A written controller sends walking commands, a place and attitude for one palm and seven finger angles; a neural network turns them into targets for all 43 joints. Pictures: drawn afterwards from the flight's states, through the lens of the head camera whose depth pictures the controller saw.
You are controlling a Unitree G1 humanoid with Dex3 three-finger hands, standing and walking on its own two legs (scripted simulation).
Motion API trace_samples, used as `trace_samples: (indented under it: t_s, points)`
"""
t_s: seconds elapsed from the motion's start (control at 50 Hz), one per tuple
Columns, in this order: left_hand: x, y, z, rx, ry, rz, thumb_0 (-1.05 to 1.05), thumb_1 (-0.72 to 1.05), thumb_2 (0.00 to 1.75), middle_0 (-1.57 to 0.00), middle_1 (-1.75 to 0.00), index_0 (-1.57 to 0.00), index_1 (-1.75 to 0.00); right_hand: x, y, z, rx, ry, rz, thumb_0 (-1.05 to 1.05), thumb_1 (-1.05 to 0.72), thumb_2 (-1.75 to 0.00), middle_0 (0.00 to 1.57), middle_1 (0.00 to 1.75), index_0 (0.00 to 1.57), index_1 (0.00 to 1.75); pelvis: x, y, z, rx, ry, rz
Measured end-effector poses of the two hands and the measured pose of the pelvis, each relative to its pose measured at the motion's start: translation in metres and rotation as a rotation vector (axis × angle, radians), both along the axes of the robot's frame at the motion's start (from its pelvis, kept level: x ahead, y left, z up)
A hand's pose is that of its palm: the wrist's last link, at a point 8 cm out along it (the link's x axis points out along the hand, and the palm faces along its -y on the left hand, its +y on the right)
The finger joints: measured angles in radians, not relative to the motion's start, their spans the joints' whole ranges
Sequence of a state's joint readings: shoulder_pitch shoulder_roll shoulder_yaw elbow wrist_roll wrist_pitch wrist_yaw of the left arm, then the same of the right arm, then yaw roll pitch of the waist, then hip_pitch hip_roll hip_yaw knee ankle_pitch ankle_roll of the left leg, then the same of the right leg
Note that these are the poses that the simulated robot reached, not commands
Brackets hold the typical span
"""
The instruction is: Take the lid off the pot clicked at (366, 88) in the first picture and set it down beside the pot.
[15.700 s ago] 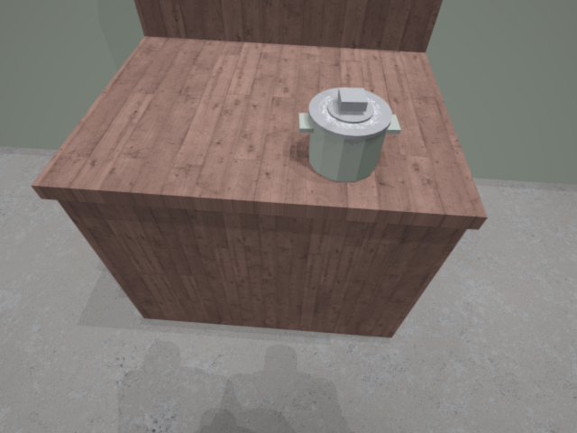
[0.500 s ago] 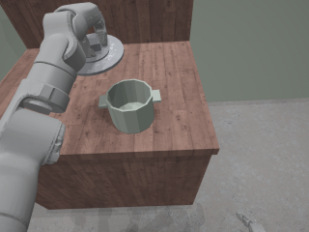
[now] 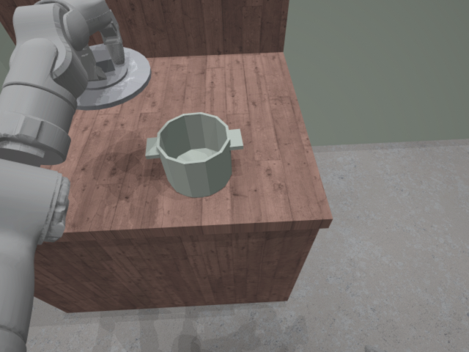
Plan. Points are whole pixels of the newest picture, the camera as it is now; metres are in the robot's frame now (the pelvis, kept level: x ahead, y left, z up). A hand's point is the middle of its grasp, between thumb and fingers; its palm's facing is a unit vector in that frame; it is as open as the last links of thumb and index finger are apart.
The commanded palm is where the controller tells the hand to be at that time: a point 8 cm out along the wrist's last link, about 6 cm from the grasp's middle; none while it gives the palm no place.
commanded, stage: move the lid sideways beside the pot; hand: left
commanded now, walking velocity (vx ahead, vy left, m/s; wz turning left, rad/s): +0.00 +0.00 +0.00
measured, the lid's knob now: (94, 60) +0.51 +0.22 +0.24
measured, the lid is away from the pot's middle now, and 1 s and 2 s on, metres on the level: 0.13 0.24 0.24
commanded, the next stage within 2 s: lower the lid onto the table in 1.04 s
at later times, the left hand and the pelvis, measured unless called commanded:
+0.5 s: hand (60, 61) +0.48 +0.25 +0.26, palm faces -0.21 -0.07 -0.98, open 7.3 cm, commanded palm +0.47 +0.25 +0.32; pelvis +0.01 +0.00 +0.00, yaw +0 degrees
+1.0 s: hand (21, 70) +0.46 +0.30 +0.25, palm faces -0.24 -0.07 -0.97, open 7.3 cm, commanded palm +0.47 +0.30 +0.32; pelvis +0.00 +0.00 +0.00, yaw +0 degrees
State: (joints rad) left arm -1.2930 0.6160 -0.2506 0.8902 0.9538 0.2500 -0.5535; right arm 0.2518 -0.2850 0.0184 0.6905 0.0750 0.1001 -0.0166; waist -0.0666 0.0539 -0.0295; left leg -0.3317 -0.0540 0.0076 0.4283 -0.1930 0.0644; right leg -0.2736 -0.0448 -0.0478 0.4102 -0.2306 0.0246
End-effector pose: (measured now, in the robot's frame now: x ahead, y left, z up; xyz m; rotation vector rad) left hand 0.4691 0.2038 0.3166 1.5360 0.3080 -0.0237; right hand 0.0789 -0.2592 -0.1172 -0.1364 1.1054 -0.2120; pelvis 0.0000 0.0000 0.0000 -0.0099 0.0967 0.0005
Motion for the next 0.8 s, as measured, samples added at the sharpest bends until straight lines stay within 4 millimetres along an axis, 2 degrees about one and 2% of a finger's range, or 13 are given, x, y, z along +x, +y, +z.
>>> trace_samples:
  t_s: [0.16, 0.52, 0.66, 0.8]
  points:
    - [0.005, 0.013, -0.002, -0.013, 0.002, 0.006, -0.04, 0.10, 1.01, -0.58, -0.87, -0.77, -0.97, 0.000, -0.003, 0.002, -0.014, -0.001, -0.019, 0.01, -0.90, -0.89, 0.20, 0.30, 0.20, 0.30, 0.002, 0.002, 0.000, -0.003, 0.006, -0.005]
    - [-0.001, 0.048, -0.002, -0.010, 0.016, 0.078, -0.04, 0.10, 1.01, -0.58, -0.87, -0.77, -0.98, 0.030, 0.003, 0.005, 0.002, -0.033, 0.018, 0.00, -0.90, -0.89, 0.20, 0.30, 0.20, 0.30, 0.005, 0.000, 0.000, -0.006, 0.019, 0.004]
    - [-0.006, 0.063, -0.001, 0.013, 0.008, 0.095, -0.04, 0.10, 1.01, -0.58, -0.87, -0.77, -0.97, 0.027, -0.001, 0.005, -0.009, -0.018, 0.019, 0.00, -0.90, -0.89, 0.20, 0.30, 0.20, 0.30, 0.005, -0.002, 0.000, -0.008, 0.019, 0.007]
    - [-0.010, 0.082, -0.005, 0.006, 0.036, 0.136, -0.04, 0.10, 1.01, -0.58, -0.87, -0.77, -0.98, 0.016, -0.006, 0.004, -0.019, 0.024, 0.004, 0.00, -0.90, -0.89, 0.20, 0.30, 0.20, 0.30, 0.004, -0.003, 0.000, -0.010, 0.019, 0.006]
